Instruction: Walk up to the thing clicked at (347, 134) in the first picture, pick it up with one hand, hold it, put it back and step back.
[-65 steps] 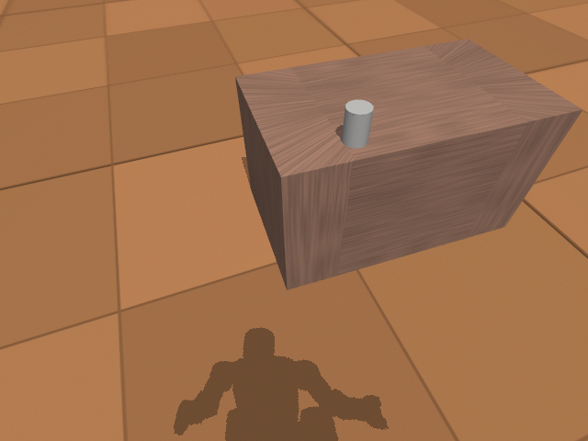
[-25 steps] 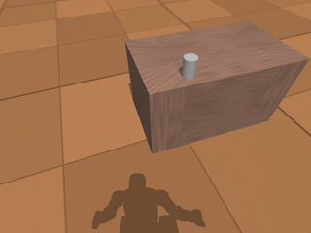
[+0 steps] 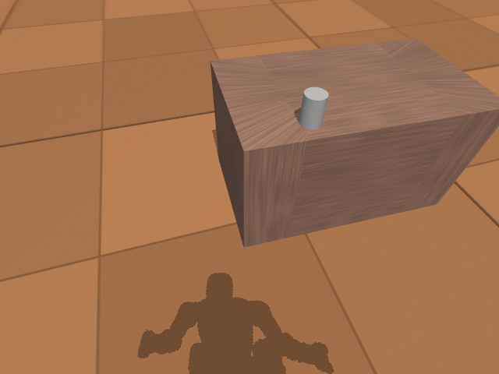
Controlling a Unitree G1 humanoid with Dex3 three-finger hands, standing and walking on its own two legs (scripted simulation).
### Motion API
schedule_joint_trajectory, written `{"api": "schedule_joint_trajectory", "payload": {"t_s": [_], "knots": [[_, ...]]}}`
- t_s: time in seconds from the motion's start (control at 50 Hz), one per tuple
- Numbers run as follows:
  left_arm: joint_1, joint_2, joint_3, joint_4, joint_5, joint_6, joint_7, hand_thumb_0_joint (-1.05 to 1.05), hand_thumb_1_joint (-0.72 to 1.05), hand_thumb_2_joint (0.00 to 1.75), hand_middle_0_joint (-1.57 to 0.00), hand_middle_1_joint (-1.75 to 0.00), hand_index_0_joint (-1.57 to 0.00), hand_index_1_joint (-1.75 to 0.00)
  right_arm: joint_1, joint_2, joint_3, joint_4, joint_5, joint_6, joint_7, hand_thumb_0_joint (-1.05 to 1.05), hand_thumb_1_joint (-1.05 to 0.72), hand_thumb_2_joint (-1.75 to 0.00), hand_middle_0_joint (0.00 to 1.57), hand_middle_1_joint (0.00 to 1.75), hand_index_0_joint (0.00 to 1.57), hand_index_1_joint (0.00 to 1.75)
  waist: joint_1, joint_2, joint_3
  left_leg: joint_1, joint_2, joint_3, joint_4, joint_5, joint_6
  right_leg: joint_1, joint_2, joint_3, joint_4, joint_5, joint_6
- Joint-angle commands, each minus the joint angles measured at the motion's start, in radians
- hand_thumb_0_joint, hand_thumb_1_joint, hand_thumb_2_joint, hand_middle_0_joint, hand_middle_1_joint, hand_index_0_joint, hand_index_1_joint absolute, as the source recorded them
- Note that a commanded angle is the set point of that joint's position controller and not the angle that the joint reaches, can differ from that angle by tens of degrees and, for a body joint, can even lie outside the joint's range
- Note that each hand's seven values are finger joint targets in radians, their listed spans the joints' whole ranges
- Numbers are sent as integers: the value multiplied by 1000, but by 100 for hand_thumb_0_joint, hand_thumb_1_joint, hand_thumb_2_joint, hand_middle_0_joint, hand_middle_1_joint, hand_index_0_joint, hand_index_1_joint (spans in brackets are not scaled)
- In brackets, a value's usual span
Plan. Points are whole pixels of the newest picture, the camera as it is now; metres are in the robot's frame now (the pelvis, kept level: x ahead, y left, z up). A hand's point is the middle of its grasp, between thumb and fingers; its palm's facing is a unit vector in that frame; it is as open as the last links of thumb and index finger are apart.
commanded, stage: walk up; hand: right
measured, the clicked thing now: (313, 108) +0.94 -0.20 -0.12
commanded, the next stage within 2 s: none
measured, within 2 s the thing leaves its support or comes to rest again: neither
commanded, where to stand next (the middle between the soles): +0.50 -0.10 m, yaw +15 degrees
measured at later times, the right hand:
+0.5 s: hand (392, 290) +0.32 -0.28 -0.14, palm faces -0.17 +0.89 -0.43, open 7.4 cm
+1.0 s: hand (409, 232) +0.47 -0.38 -0.16, palm faces -0.24 +0.88 -0.40, open 7.4 cm
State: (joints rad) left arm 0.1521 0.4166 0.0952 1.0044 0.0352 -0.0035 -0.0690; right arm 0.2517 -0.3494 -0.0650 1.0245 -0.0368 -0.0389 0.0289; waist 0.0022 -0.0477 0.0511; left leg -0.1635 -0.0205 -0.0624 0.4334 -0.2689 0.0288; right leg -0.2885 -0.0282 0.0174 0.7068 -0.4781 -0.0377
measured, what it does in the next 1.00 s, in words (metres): walks ahead: right foot, then left foot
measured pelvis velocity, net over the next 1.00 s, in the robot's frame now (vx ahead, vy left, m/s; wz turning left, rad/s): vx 0.34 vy -0.11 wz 0.20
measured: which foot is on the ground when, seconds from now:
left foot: down 0.00-0.08, up 0.10-0.40, down 0.42-0.82, up 0.84-1.00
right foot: up 0.00-0.04, down 0.06-0.44, up 0.46-0.78, down 0.80-1.00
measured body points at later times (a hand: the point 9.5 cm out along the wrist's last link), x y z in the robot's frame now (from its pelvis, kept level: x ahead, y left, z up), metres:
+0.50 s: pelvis +0.16 -0.03 -0.03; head +0.19 +0.00 +0.42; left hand +0.13 +0.28 -0.17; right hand +0.33 -0.33 -0.11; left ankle +0.24 +0.09 -0.74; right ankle +0.07 -0.16 -0.69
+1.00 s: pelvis +0.34 -0.11 -0.01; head +0.36 -0.13 +0.43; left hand +0.29 +0.22 -0.11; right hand +0.49 -0.42 -0.13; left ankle +0.34 +0.01 -0.67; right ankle +0.38 -0.22 -0.74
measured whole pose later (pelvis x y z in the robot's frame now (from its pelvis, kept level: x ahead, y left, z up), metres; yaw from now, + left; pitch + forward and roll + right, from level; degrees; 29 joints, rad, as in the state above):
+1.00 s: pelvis +0.34 -0.11 -0.01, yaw +12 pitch -3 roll +0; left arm 0.38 0.41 0.09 0.84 0.02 -0.04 -0.07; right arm 0.31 -0.45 -0.06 0.88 0.00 -0.06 0.00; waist 0.06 0.04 0.07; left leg -0.51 0.01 0.00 1.11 -0.41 0.04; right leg -0.27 -0.06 -0.10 0.64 -0.32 -0.02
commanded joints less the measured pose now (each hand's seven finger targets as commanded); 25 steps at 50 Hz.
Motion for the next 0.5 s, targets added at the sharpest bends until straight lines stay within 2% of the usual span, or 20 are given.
{"api": "schedule_joint_trajectory", "payload": {"t_s": [0.0,0.02,0.04,0.06,0.08,0.1,0.12,0.14,0.18,0.2,0.26,0.3,0.34,0.36,0.38,0.4,0.42,0.44,0.46,0.48], "knots": [[31,155,47,-112,4,-38,-3,0,90,90,-20,-30,-20,-30,-99,-307,-85,-144,-4,-32,-14,0,-90,-90,20,30,20,30,56,225,-36,-11,220,-247,-122,-179,161,7,-36,10,-143,79,-12],[87,152,54,-92,10,-41,0,0,90,90,-20,-30,-20,-30,-105,-288,-80,-158,-3,-26,-9,0,-90,-90,20,30,20,30,78,190,-59,-105,151,-155,-35,-148,129,168,20,-64,-235,147,-2],[204,167,69,-62,12,-44,10,0,90,90,-20,-30,-20,-30,-129,-249,-67,-177,1,-20,-9,0,-90,-90,20,30,20,30,148,109,-86,-254,98,-82,119,-132,85,383,46,-88,-293,191,-3],[326,241,92,-46,26,-48,22,0,90,90,-20,-30,-20,-30,-134,-179,-45,-204,5,-18,-13,0,-90,-90,20,30,20,30,205,-131,-117,-453,-9,-2,374,-240,49,543,-69,100,-385,43,-23],[305,310,102,-84,38,-55,30,0,90,90,-20,-30,-20,-30,-117,-148,-35,-223,10,-15,-21,0,-90,-90,20,30,20,30,186,-245,-70,-627,-85,22,605,-340,3,509,-299,449,-512,-219,-96],[158,321,98,-135,29,-54,30,0,90,90,-20,-30,-20,-30,-90,-221,-52,-213,4,-15,-29,0,-90,-90,20,30,20,30,119,-145,-10,-596,10,-30,662,-274,-5,347,-431,588,-599,-348,-183],[81,317,89,-170,19,-53,27,0,90,90,-20,-30,-20,-30,-51,-278,-62,-195,8,-26,-25,0,-90,-90,20,30,20,30,70,-91,66,-551,80,-41,646,-224,-3,238,-448,591,-599,-307,-243],[65,279,76,-183,8,-57,26,0,90,90,-20,-30,-20,-30,-35,-292,-60,-178,18,-35,-19,0,-90,-90,20,30,20,30,53,-45,119,-536,101,-39,631,-192,-3,219,-388,470,-572,-160,-243],[84,218,54,-172,-5,-69,28,0,90,90,-20,-30,-20,-30,-1,-247,-51,-159,25,-40,-3,0,-90,-90,20,30,20,30,37,-43,143,-469,95,-28,541,-129,-7,206,-260,208,-520,165,-176],[100,221,55,-168,-6,-71,28,0,90,90,-20,-30,-20,-30,15,-230,-46,-162,26,-41,4,0,-90,-90,20,30,20,30,39,-72,130,-446,91,-1,494,-116,-7,215,-239,150,-477,300,-174],[128,228,50,-187,-8,-72,29,0,90,90,-20,-30,-20,-30,0,-209,-41,-198,30,-35,19,0,-90,-90,20,30,20,30,40,-115,81,-360,83,70,348,-19,-12,226,-190,16,-405,558,-159],[111,241,48,-220,-3,-69,28,0,90,90,-20,-30,-20,-30,-11,-213,-50,-225,32,-35,22,0,-90,-90,20,30,20,30,35,-127,44,-243,88,86,254,40,-8,176,-207,-16,-375,570,-153],[131,240,43,-233,-12,-57,23,0,90,90,-20,-30,-20,-30,25,-217,-64,-216,31,-41,17,0,-90,-90,20,30,20,30,12,-55,1,-83,36,157,136,147,-5,126,-170,-73,-257,547,-131],[130,241,39,-241,-16,-54,22,0,90,90,-20,-30,-20,-30,96,-221,-75,-197,27,-43,8,0,-90,-90,20,30,20,30,-28,-21,-37,53,6,185,102,193,2,70,-166,-90,-160,560,-120],[167,200,28,-249,-16,-49,22,0,90,90,-20,-30,-20,-30,187,-259,-95,-177,19,-47,-4,0,-90,-90,20,30,20,30,-66,98,-110,210,-2,168,95,144,26,13,-120,-122,48,570,-97],[226,144,11,-250,-21,-43,24,0,90,90,-20,-30,-20,-30,279,-315,-115,-175,2,-52,-17,0,-90,-90,20,30,20,30,-106,232,-169,341,98,2,53,13,87,-131,-70,-136,283,386,-54],[280,98,3,-259,-20,-39,23,0,90,90,-20,-30,-20,-30,289,-396,-129,-200,-6,-55,-31,0,-90,-90,20,30,20,30,-77,370,-201,441,347,-448,1,-78,173,-356,40,-106,454,-115,-21],[261,223,31,-260,-17,-27,31,0,90,90,-20,-30,-20,-30,247,-424,-132,-242,28,-56,-36,0,-90,-90,20,30,20,30,-84,215,-236,355,453,-695,-141,-276,267,-338,3,27,524,-131,-28],[215,271,35,-254,-15,-22,33,0,90,90,-20,-30,-20,-30,184,-428,-139,-249,44,-53,-36,0,-90,-90,20,30,20,30,-77,182,-154,256,471,-697,-180,-315,294,-347,-48,62,559,-79,-25],[188,265,35,-249,-17,-22,33,0,90,90,-20,-30,-20,-30,132,-388,-121,-268,42,-52,-40,0,-90,-90,20,30,20,30,-56,120,-68,144,427,-546,-169,-218,263,-343,-70,71,559,-27,-14]]}}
